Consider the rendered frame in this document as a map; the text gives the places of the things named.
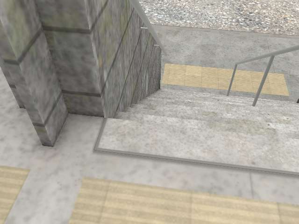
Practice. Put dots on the stairs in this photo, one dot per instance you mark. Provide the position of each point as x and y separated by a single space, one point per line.
216 112

